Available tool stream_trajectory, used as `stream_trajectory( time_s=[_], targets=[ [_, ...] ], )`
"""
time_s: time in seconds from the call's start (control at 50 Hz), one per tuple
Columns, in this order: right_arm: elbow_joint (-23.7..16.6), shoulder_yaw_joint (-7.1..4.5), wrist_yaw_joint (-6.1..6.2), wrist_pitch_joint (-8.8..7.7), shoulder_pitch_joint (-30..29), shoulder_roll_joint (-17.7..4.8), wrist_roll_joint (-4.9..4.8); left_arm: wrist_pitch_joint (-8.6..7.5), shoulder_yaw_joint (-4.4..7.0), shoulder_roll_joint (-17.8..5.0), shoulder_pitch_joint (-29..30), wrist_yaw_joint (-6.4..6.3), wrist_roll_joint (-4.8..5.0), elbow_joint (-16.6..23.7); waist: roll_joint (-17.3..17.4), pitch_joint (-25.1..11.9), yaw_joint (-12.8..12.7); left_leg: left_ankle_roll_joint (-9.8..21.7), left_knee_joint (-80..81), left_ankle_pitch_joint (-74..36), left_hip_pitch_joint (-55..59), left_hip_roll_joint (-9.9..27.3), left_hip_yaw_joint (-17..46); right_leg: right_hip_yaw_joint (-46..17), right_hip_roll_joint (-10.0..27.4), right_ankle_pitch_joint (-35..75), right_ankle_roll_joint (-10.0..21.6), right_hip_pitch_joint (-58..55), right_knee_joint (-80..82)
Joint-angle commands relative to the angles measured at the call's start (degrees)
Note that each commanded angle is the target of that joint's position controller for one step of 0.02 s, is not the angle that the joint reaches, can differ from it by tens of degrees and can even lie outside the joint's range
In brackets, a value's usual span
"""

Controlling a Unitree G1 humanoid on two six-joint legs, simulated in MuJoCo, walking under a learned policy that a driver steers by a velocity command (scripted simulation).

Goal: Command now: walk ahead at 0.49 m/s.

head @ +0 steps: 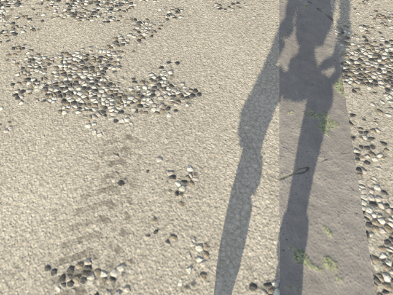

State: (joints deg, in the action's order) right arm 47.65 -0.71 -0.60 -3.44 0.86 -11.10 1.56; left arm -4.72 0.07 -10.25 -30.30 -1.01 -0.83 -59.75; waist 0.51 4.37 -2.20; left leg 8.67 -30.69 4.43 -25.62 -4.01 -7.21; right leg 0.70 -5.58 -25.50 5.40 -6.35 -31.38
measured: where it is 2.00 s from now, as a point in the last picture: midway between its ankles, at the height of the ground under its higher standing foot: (217, 140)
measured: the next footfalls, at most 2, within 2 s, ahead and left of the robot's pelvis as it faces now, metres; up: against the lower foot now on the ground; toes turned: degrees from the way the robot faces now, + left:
right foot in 0.54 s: +0.46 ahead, -0.11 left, +0.00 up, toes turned -3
left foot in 1.10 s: +0.76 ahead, +0.06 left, +0.00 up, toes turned +5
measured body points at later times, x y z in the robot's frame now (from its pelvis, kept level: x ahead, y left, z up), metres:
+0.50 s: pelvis +0.27 -0.02 +0.02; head +0.30 -0.03 +0.47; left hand +0.48 +0.18 -0.09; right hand +0.16 -0.25 -0.12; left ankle +0.12 +0.05 -0.71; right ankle +0.42 -0.12 -0.69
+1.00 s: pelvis +0.53 -0.04 +0.03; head +0.56 -0.04 +0.47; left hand +0.43 +0.18 -0.12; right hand +0.72 -0.25 -0.10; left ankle +0.70 +0.08 -0.67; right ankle +0.42 -0.11 -0.71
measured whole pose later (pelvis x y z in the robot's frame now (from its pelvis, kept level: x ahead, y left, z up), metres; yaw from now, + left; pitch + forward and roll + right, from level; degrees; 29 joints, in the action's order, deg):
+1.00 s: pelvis +0.53 -0.04 +0.03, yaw +1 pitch +0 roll -1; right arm 51.5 -1.2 -1.7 -2.1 1.6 -11.1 1.2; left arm -5.6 1.0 -9.4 -28.3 -0.2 -1.0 -61.7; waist 1.8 2.7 -3.8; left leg 2.8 -37.8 1.4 -34.4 4.0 -3.4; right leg 4.3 -5.3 -15.3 4.8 -5.0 -9.8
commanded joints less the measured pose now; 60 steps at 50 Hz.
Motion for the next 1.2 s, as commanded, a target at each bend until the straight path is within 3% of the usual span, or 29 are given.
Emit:
stream_trajectory(
  time_s=[0.02,0.04,0.06,0.08,0.12,0.18,0.24,0.32,0.44,0.5,0.52,0.54,0.56,0.58,0.6,0.62,0.64,0.68,0.76,0.88,0.98,1.04,1.08,1.1,1.12,1.14,1.16,1.18,1.2],
  targets=[
    [5.5,-4.58,0.71,0.48,26.0,-14.4,0.42,-0.4,1.37,-4.2,-4.7,0.66,0.88,4.5,11.7,-18.5,7.0,14.8,12.3,14.0,42.8,27.1,50.2,-2.9,-1.1,-4.3,0.0,38.3,-51.9],
    [4.3,-4.23,0.16,0.41,19.0,-11.2,-1.39,-0.28,1.92,-8.1,0.6,0.55,-0.37,5.4,3.4,-9.4,5.9,13.4,17.2,22.6,33.8,24.9,44.6,-5.3,3.9,2.3,1.3,42.6,-50.0],
    [3.7,-3.34,-0.16,0.02,14.9,-7.6,-1.53,-0.47,2.3,-8.8,5.8,1.02,-0.59,6.7,0.6,-3.4,5.0,11.8,19.8,22.0,25.7,22.9,37.8,-4.6,5.8,6.5,1.4,42.3,-47.2],
    [4.4,-2.71,-0.33,-0.59,14.0,-5.3,-1.02,-0.38,2.33,-7.8,7.3,1.2,-0.68,6.8,-2.8,0.1,2.9,9.9,21.5,15.5,19.4,20.6,32.6,-4.6,7.5,8.0,1.2,39.9,-43.6],
    [6.2,-1.87,0.13,-1.85,15.4,-3.7,-0.76,1.0,1.86,-5.0,6.1,1.84,-1.42,6.3,-1.9,-0.1,0.0,7.0,22.9,6.1,13.3,16.8,24.4,-4.4,9.6,9.0,-0.3,34.2,-38.3],
    [8.7,-2.07,0.14,-3.05,19.5,-5.7,-1.12,2.09,1.83,-4.2,9.5,2.44,-1.35,7.6,0.2,0.6,-0.3,6.1,24.7,-1.1,12.2,14.7,18.1,-2.0,11.0,12.6,-1.9,36.5,-33.0],
    [9.8,-1.92,0.07,-2.9,22.9,-6.4,-1.31,2.47,1.91,-5.1,18.5,2.62,-1.08,10.5,0.8,2.2,1.6,4.2,25.8,-5.8,15.1,12.9,14.5,0.2,12.3,20.1,-3.2,42.8,-25.0],
    [11.2,-1.41,0.33,-2.71,27.9,-6.1,-1.34,2.38,1.4,-4.3,27.2,2.82,-0.4,12.9,2.3,1.8,4.6,1.1,24.3,-13.7,20.2,11.6,11.5,2.6,10.8,27.1,-4.0,43.2,-13.5],
    [13.3,-1.18,1.39,-2.21,32.5,-6.8,-0.16,1.84,1.21,-4.7,35.9,2.69,-0.32,15.8,3.6,2.3,6.8,2.5,19.6,-22.8,32.7,15.0,11.8,3.7,8.1,23.0,-2.4,44.6,-4.0],
    [13.4,-1.48,1.86,-2.12,29.7,-8.0,0.01,1.01,1.9,-5.9,30.4,2.16,-0.37,14.6,4.4,-0.1,2.9,1.5,11.8,-39.1,33.6,16.0,10.3,4.7,4.9,16.0,0.5,34.2,0.4],
    [13.5,-1.59,1.8,-2.01,28.8,-8.5,-0.12,0.6,2.57,-6.9,23.3,1.69,-0.44,12.2,4.3,-3.6,-0.1,0.8,4.3,-44.1,32.8,15.2,9.5,5.2,3.0,15.7,1.9,25.8,2.9],
    [13.1,-1.48,1.66,-2.0,27.6,-8.4,-0.57,-0.01,3.53,-8.8,13.0,1.08,-1.11,8.8,3.0,-8.8,-4.4,-0.3,-6.8,-39.1,26.6,13.2,7.7,3.8,4.2,18.4,3.7,12.0,5.5],
    [10.9,-0.84,1.52,-2.25,27.2,-6.4,-1.11,-0.39,4.98,-13.9,2.4,0.37,-2.61,6.9,-2.6,-16.7,-7.7,-1.3,-24.1,-17.7,13.9,10.1,5.5,-10.8,17.8,14.2,7.0,-3.4,5.3],
    [11.1,-0.25,0.99,-2.06,34.6,-1.4,-2.96,0.15,5.89,-17.3,1.7,0.83,-2.54,6.4,-14.5,-22.5,-3.8,-3.5,-43.7,26.1,-5.8,-0.8,4.3,-37.9,31.6,13.1,15.8,-15.4,11.8],
    [11.2,-1.82,1.25,-1.82,29.7,-7.5,-1.26,0.71,5.37,-13.2,6.0,1.44,-0.27,6.6,-4.3,-16.2,-3.2,-2.5,-46.3,22.6,-10.8,2.7,10.8,-36.4,27.9,8.9,13.8,-9.3,14.8],
    [9.2,-2.0,0.92,-2.13,24.4,-7.1,-1.09,0.5,4.49,-10.3,12.1,1.69,0.22,7.4,-3.6,-8.2,-0.9,-2.4,-43.8,16.5,-11.6,5.0,10.6,-27.2,25.7,11.7,11.7,-0.6,16.8],
    [8.7,-1.91,0.75,-2.21,22.1,-6.0,-0.99,0.02,3.88,-7.6,14.8,1.94,-0.03,7.4,-1.5,-4.7,0.6,-2.7,-40.9,13.3,-9.5,6.7,10.3,-21.6,23.1,18.1,10.1,5.9,18.8],
    [8.9,-1.79,0.04,-0.75,22.7,-3.8,0.32,-0.67,2.83,-4.4,14.6,1.56,0.04,5.7,-2.9,-2.9,3.6,-3.9,-36.4,11.5,-4.5,8.5,9.7,-13.6,18.8,24.2,7.0,13.0,20.9],
    [7.3,-1.93,-1.0,0.89,18.6,-2.8,0.67,-1.8,3.02,-6.6,8.9,1.26,0.4,2.7,-3.5,-1.3,4.5,-5.6,-31.8,7.4,-7.2,9.2,7.3,-8.1,16.8,30.4,6.7,14.6,23.3],
    [2.2,-1.27,-1.2,0.96,3.2,-2.9,-0.25,-1.59,2.34,-6.4,2.8,1.13,0.3,0.9,-4.0,1.5,1.2,-7.1,-14.8,-3.6,-11.1,9.1,4.1,-4.1,14.7,36.0,5.0,11.8,24.7],
    [-0.3,-0.95,-0.97,0.6,-4.4,-3.3,-0.43,-1.23,2.26,-7.0,-2.1,0.39,-0.35,-1.1,-4.5,2.5,-1.1,-5.5,-5.9,-3.4,-11.5,7.2,2.9,-3.9,17.1,39.9,5.7,2.9,22.7],
    [-1.0,-1.35,-0.79,-0.13,-4.1,-4.1,-0.42,-0.94,2.55,-7.8,-1.2,-0.18,-0.83,-1.7,-4.3,2.2,0.4,-3.2,-2.2,2.5,-8.3,5.8,2.5,-3.4,18.8,48.8,5.6,-1.3,18.1],
    [1.9,-2.27,-0.08,-0.82,5.1,-5.3,-0.36,-0.76,2.82,-8.7,0.7,-0.25,-0.82,-1.7,-4.7,-2.5,4.4,-1.0,1.2,5.6,4.4,2.1,0.9,-1.7,17.8,62.6,4.1,-0.5,7.3],
    [5.3,-3.13,0.46,-1.38,15.0,-6.7,0.1,-0.62,2.74,-8.6,1.7,-0.1,-0.48,-1.4,-3.1,-7.5,8.5,0.5,4.2,3.0,16.9,1.8,1.2,0.3,15.6,60.6,3.0,3.9,-3.6],
    [7.5,-4.51,1.14,-1.81,25.5,-11.2,1.58,-0.8,2.15,-7.1,2.3,0.11,0.14,0.5,1.3,-14.5,11.9,3.8,4.7,7.2,32.3,13.2,13.7,2.1,12.9,42.4,1.9,16.2,-20.1],
    [7.7,-5.68,0.88,-1.42,27.9,-15.8,1.94,-0.63,1.4,-1.8,-4.6,0.72,2.13,1.0,13.7,-20.6,8.5,12.3,11.2,10.2,45.5,29.1,42.2,4.4,1.5,-2.0,-0.6,36.7,-41.6],
    [7.3,-5.31,0.31,-0.69,23.5,-13.0,-0.55,-0.39,2.96,-7.4,-0.3,0.53,0.41,0.7,4.6,-16.7,7.8,10.9,14.9,13.4,40.5,26.4,44.0,-3.5,3.8,-2.2,0.4,41.8,-45.5],
    [6.4,-4.41,0.12,-0.74,17.2,-10.0,-1.06,-0.59,3.17,-7.2,4.9,0.77,0.21,2.6,3.1,-8.4,5.4,8.9,16.3,12.4,32.3,24.6,34.5,-3.6,6.5,3.4,0.6,43.6,-43.8],
    [6.1,-3.65,-0.12,-1.22,14.4,-6.8,-0.87,-0.77,3.06,-6.2,7.5,0.92,0.08,3.1,0.6,-4.6,4.1,7.2,18.4,6.3,25.5,22.0,28.8,-3.4,8.3,7.1,0.4,41.6,-40.8]
  ],
)
Keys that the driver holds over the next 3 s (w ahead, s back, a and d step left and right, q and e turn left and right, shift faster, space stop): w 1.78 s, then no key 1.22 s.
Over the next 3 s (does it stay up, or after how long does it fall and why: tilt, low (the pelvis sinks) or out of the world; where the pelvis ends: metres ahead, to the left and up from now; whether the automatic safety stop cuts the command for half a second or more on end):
stays up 1.13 -0.05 0.03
